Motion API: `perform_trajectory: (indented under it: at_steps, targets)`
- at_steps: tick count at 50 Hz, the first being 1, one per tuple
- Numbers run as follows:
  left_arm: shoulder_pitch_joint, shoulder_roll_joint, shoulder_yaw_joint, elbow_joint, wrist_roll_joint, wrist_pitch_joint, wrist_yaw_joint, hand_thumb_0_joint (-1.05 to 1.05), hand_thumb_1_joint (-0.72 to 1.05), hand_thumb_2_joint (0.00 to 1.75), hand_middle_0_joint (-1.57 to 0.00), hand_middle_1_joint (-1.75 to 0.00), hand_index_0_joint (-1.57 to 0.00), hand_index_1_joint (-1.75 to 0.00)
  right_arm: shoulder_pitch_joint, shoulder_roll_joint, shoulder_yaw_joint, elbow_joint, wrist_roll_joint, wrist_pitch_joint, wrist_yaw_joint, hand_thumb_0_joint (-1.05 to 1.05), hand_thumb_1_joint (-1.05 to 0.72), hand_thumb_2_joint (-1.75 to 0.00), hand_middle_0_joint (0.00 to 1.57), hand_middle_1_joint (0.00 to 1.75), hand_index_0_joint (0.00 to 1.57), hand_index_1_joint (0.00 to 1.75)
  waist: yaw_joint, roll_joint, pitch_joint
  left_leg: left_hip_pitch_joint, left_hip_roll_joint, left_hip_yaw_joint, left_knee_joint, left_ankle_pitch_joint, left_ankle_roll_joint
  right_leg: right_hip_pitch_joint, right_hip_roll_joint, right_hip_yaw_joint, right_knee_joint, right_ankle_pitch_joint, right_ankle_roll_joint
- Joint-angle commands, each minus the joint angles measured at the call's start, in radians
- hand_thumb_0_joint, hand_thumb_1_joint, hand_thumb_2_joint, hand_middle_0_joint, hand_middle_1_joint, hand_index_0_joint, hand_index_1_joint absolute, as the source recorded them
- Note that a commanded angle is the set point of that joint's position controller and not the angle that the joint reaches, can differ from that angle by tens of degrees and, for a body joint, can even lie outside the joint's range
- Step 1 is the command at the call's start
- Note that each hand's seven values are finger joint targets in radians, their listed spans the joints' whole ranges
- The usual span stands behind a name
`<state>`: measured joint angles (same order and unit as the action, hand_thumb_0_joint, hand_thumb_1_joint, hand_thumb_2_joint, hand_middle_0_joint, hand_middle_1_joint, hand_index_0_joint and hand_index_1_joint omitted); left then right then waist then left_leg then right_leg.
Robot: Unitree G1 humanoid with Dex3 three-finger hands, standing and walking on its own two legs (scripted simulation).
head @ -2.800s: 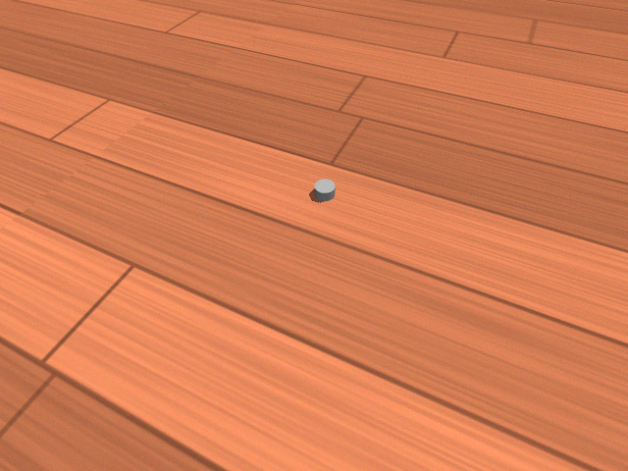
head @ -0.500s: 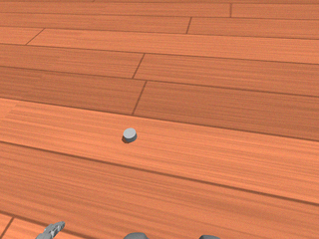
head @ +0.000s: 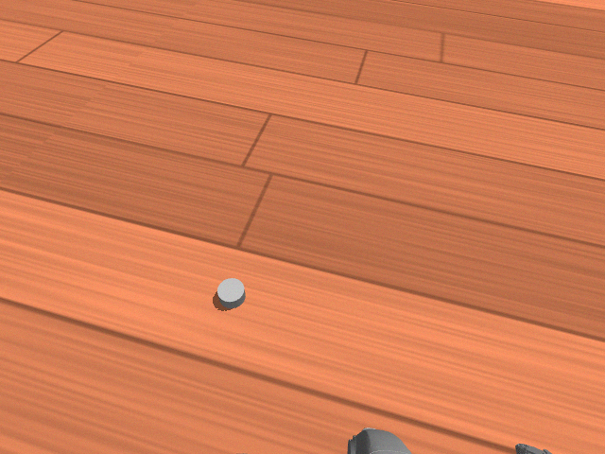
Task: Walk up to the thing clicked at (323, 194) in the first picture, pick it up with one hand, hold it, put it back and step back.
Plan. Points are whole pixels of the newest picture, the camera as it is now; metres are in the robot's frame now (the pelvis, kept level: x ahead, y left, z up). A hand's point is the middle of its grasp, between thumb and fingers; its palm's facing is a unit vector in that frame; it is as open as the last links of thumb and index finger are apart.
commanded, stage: walk up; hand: left
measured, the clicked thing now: (231, 293) +0.71 +0.26 -0.74
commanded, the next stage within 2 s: none
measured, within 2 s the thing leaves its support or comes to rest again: neither
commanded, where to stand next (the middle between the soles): +0.33 +0.01 m, yaw +0 degrees
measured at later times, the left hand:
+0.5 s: hand (131, 402) +0.20 +0.27 -0.12, palm faces +0.00 -0.90 -0.43, open 7.4 cm
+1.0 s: hand (153, 343) +0.30 +0.28 -0.16, palm faces -0.04 -0.92 -0.40, open 7.4 cm
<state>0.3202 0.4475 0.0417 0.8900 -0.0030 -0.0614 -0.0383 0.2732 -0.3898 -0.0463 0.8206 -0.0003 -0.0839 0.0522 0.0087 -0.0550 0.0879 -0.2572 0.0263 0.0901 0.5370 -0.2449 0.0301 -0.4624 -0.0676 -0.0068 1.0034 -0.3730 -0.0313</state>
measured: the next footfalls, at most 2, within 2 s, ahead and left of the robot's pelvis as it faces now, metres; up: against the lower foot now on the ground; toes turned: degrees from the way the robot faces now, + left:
right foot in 0.20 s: +0.21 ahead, -0.14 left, +0.00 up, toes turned -4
left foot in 0.60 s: +0.32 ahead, +0.13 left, +0.00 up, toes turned +2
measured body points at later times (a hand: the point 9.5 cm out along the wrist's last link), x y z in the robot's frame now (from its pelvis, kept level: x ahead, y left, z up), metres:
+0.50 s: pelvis +0.16 -0.02 +0.00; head +0.18 -0.04 +0.45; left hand +0.20 +0.31 -0.09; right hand +0.24 -0.34 -0.12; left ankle +0.25 +0.13 -0.70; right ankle +0.17 -0.14 -0.73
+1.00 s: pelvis +0.24 +0.00 -0.01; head +0.27 +0.00 +0.43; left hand +0.30 +0.32 -0.13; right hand +0.34 -0.30 -0.14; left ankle +0.28 +0.13 -0.73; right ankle +0.28 -0.12 -0.73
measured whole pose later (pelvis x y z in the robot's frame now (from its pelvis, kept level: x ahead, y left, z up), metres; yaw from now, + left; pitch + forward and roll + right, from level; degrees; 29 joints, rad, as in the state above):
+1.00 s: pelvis +0.24 +0.00 -0.01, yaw -1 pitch -2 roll +0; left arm 0.22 0.39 0.02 0.99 0.01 -0.03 0.00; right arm 0.16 -0.38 -0.01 0.93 0.01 0.00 0.01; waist 0.01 0.01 0.10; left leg -0.34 0.05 0.05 0.70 -0.35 0.00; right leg -0.34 -0.03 -0.03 0.69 -0.30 -0.01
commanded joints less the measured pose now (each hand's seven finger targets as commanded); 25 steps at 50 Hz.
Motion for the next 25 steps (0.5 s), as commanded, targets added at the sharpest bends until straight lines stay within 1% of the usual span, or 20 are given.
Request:
perform_trajectory:
  at_steps: [1, 3, 6, 7, 8, 9, 10, 11, 12, 13, 14, 15, 16, 17, 18, 19, 20, 22, 23, 25]
  targets:
    - [0.015, 0.158, 0.053, -0.078, 0.012, -0.017, -0.009, 0.0, 0.9, 0.9, -0.2, -0.3, -0.2, -0.3, 0.074, -0.288, -0.086, -0.066, -0.002, -0.016, -0.016, 0.0, -0.9, -0.9, 0.2, 0.3, 0.2, 0.3, -0.038, 0.228, -0.046, 0.106, 0.238, -0.224, -0.242, 0.16, 0.218, -0.075, -0.042, -0.015, -0.162, 0.043, 0.024]
    - [-0.006, 0.151, 0.057, -0.085, 0.014, -0.019, -0.012, 0.0, 0.9, 0.9, -0.2, -0.3, -0.2, -0.3, 0.059, -0.299, -0.088, -0.074, -0.002, -0.013, -0.013, 0.0, -0.9, -0.9, 0.2, 0.3, 0.2, 0.3, -0.036, 0.232, -0.045, 0.081, 0.238, -0.211, -0.235, 0.109, 0.212, -0.026, -0.039, -0.029, -0.254, 0.114, 0.019]
    - [-0.017, 0.147, 0.067, -0.074, 0.012, -0.027, -0.014, 0.0, 0.9, 0.9, -0.2, -0.3, -0.2, -0.3, 0.025, -0.289, -0.082, -0.092, -0.003, -0.003, -0.009, 0.0, -0.9, -0.9, 0.2, 0.3, 0.2, 0.3, -0.017, 0.208, -0.041, -0.011, 0.209, -0.174, -0.182, 0.05, 0.181, 0.114, 0.006, -0.058, -0.353, 0.168, 0.013]
    - [-0.006, 0.146, 0.069, -0.068, 0.014, -0.031, -0.013, 0.0, 0.9, 0.9, -0.2, -0.3, -0.2, -0.3, 0.017, -0.285, -0.079, -0.094, -0.001, 0.004, -0.008, 0.0, -0.9, -0.9, 0.2, 0.3, 0.2, 0.3, -0.004, 0.186, -0.043, -0.031, 0.193, -0.153, -0.134, 0.037, 0.168, 0.171, 0.028, -0.077, -0.402, 0.188, 0.011]
    - [0.039, 0.144, 0.072, -0.051, 0.016, -0.036, -0.008, 0.0, 0.9, 0.9, -0.2, -0.3, -0.2, -0.3, -0.001, -0.28, -0.077, -0.1, 0.002, 0.01, -0.007, 0.0, -0.9, -0.9, 0.2, 0.3, 0.2, 0.3, 0.025, 0.158, -0.062, -0.063, 0.181, -0.138, -0.059, 0.027, 0.15, 0.265, 0.048, -0.095, -0.457, 0.222, 0.007]
    - [0.088, 0.179, 0.087, -0.03, 0.018, -0.043, 0.001, 0.0, 0.9, 0.9, -0.2, -0.3, -0.2, -0.3, 0.022, -0.232, -0.059, -0.107, 0.002, 0.013, -0.008, 0.0, -0.9, -0.9, 0.2, 0.3, 0.2, 0.3, 0.049, 0.07, -0.093, -0.139, 0.148, -0.122, 0.05, 0.006, 0.115, 0.407, 0.061, -0.059, -0.471, 0.18, -0.007]
    - [0.169, 0.236, 0.109, -0.028, 0.024, -0.052, 0.013, 0.0, 0.9, 0.9, -0.2, -0.3, -0.2, -0.3, 0.047, -0.186, -0.039, -0.116, 0.003, 0.011, -0.009, 0.0, -0.9, -0.9, 0.2, 0.3, 0.2, 0.3, 0.098, -0.108, -0.131, -0.249, 0.065, -0.045, 0.316, -0.032, 0.078, 0.527, -0.054, 0.124, -0.592, -0.003, -0.051]
    - [0.203, 0.329, 0.124, -0.047, 0.021, -0.062, 0.024, 0.0, 0.9, 0.9, -0.2, -0.3, -0.2, -0.3, 0.074, -0.144, -0.023, -0.128, 0.002, 0.017, -0.009, 0.0, -0.9, -0.9, 0.2, 0.3, 0.2, 0.3, 0.092, -0.245, -0.145, -0.435, -0.053, -0.026, 0.554, -0.281, 0.019, 0.579, -0.347, 0.625, -0.766, -0.167, -0.155]
    - [0.15, 0.339, 0.118, -0.056, 0.008, -0.056, 0.021, 0.0, 0.9, 0.9, -0.2, -0.3, -0.2, -0.3, 0.033, -0.256, -0.054, -0.102, -0.01, 0.028, -0.023, 0.0, -0.9, -0.9, 0.2, 0.3, 0.2, 0.3, 0.083, -0.113, -0.107, -0.447, 0.001, -0.117, 0.62, -0.332, 0.016, 0.497, -0.415, 0.725, -0.758, -0.186, -0.269]
    - [0.1, 0.305, 0.11, -0.073, -0.004, -0.053, 0.023, 0.0, 0.9, 0.9, -0.2, -0.3, -0.2, -0.3, 0.031, -0.27, -0.061, -0.08, -0.003, 0.033, -0.027, 0.0, -0.9, -0.9, 0.2, 0.3, 0.2, 0.3, 0.066, -0.023, -0.051, -0.441, 0.032, -0.179, 0.624, -0.275, 0.011, 0.423, -0.37, 0.593, -0.756, -0.154, -0.258]
    - [0.077, 0.274, 0.102, -0.075, -0.005, -0.054, 0.027, 0.0, 0.9, 0.9, -0.2, -0.3, -0.2, -0.3, 0.04, -0.252, -0.059, -0.057, 0.006, 0.033, -0.023, 0.0, -0.9, -0.9, 0.2, 0.3, 0.2, 0.3, 0.055, -0.019, -0.028, -0.429, 0.036, -0.185, 0.614, -0.205, 0.015, 0.4, -0.302, 0.472, -0.743, -0.06, -0.22]
    - [0.041, 0.256, 0.093, -0.085, 0.0, -0.053, 0.03, 0.0, 0.9, 0.9, -0.2, -0.3, -0.2, -0.3, 0.061, -0.245, -0.058, -0.046, 0.005, 0.034, -0.018, 0.0, -0.9, -0.9, 0.2, 0.3, 0.2, 0.3, 0.029, -0.048, -0.021, -0.394, 0.059, -0.176, 0.57, -0.172, 0.011, 0.352, -0.26, 0.379, -0.746, -0.036, -0.194]
    - [0.02, 0.246, 0.089, -0.087, 0.002, -0.053, 0.028, 0.0, 0.9, 0.9, -0.2, -0.3, -0.2, -0.3, 0.098, -0.238, -0.058, -0.025, 0.001, 0.036, -0.013, 0.0, -0.9, -0.9, 0.2, 0.3, 0.2, 0.3, 0.011, -0.089, -0.026, -0.343, 0.064, -0.158, 0.519, -0.135, 0.001, 0.311, -0.231, 0.296, -0.742, 0.019, -0.182]
    - [0.016, 0.24, 0.087, -0.092, 0.004, -0.054, 0.026, 0.0, 0.9, 0.9, -0.2, -0.3, -0.2, -0.3, 0.116, -0.234, -0.062, -0.011, -0.005, 0.038, -0.006, 0.0, -0.9, -0.9, 0.2, 0.3, 0.2, 0.3, 0.004, -0.101, -0.039, -0.302, 0.061, -0.135, 0.479, -0.114, -0.006, 0.289, -0.204, 0.238, -0.727, 0.079, -0.179]
    - [0.018, 0.239, 0.086, -0.099, 0.008, -0.054, 0.024, 0.0, 0.9, 0.9, -0.2, -0.3, -0.2, -0.3, 0.104, -0.226, -0.064, -0.01, -0.01, 0.041, 0.002, 0.0, -0.9, -0.9, 0.2, 0.3, 0.2, 0.3, 0.006, -0.1, -0.035, -0.279, 0.058, -0.114, 0.427, -0.112, -0.015, 0.255, -0.192, 0.194, -0.728, 0.091, -0.184]
    - [0.018, 0.238, 0.088, -0.104, 0.011, -0.054, 0.023, 0.0, 0.9, 0.9, -0.2, -0.3, -0.2, -0.3, 0.087, -0.219, -0.065, -0.015, -0.015, 0.043, 0.008, 0.0, -0.9, -0.9, 0.2, 0.3, 0.2, 0.3, 0.012, -0.101, -0.027, -0.264, 0.064, -0.094, 0.382, -0.098, -0.023, 0.231, -0.191, 0.174, -0.738, 0.051, -0.191]
    - [0.025, 0.246, 0.091, -0.106, 0.013, -0.055, 0.022, 0.0, 0.9, 0.9, -0.2, -0.3, -0.2, -0.3, 0.061, -0.213, -0.067, -0.024, -0.018, 0.044, 0.013, 0.0, -0.9, -0.9, 0.2, 0.3, 0.2, 0.3, 0.018, -0.109, -0.024, -0.268, 0.07, -0.09, 0.334, -0.092, -0.026, 0.234, -0.195, 0.171, -0.742, 0.009, -0.197]
    - [0.049, 0.25, 0.092, -0.105, 0.014, -0.055, 0.021, 0.0, 0.9, 0.9, -0.2, -0.3, -0.2, -0.3, 0.005, -0.209, -0.068, -0.04, -0.025, 0.042, 0.02, 0.0, -0.9, -0.9, 0.2, 0.3, 0.2, 0.3, 0.036, -0.101, -0.017, -0.258, 0.075, -0.081, 0.253, -0.061, -0.027, 0.229, -0.186, 0.161, -0.738, -0.027, -0.194]
    - [0.043, 0.253, 0.09, -0.112, 0.016, -0.053, 0.022, 0.0, 0.9, 0.9, -0.2, -0.3, -0.2, -0.3, 0.0, -0.203, -0.067, -0.04, -0.025, 0.04, 0.019, 0.0, -0.9, -0.9, 0.2, 0.3, 0.2, 0.3, 0.033, -0.106, -0.024, -0.233, 0.07, -0.075, 0.216, -0.037, -0.026, 0.226, -0.189, 0.154, -0.724, 0.007, -0.189]
    - [0.005, 0.247, 0.078, -0.122, 0.016, -0.045, 0.025, 0.0, 0.9, 0.9, -0.2, -0.3, -0.2, -0.3, 0.002, -0.19, -0.065, -0.027, -0.022, 0.034, 0.01, 0.0, -0.9, -0.9, 0.2, 0.3, 0.2, 0.3, 0.017, -0.103, -0.028, -0.143, 0.049, -0.046, 0.162, -0.01, -0.026, 0.169, -0.188, 0.119, -0.669, 0.121, -0.179]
